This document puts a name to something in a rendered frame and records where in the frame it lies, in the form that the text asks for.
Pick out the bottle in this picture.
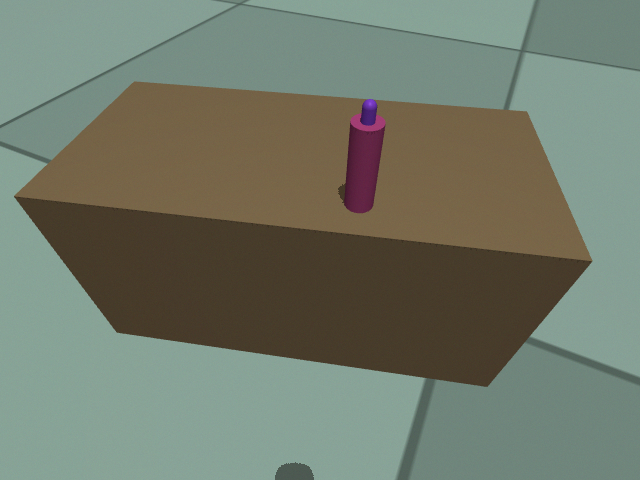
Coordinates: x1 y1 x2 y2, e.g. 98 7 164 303
344 99 386 213

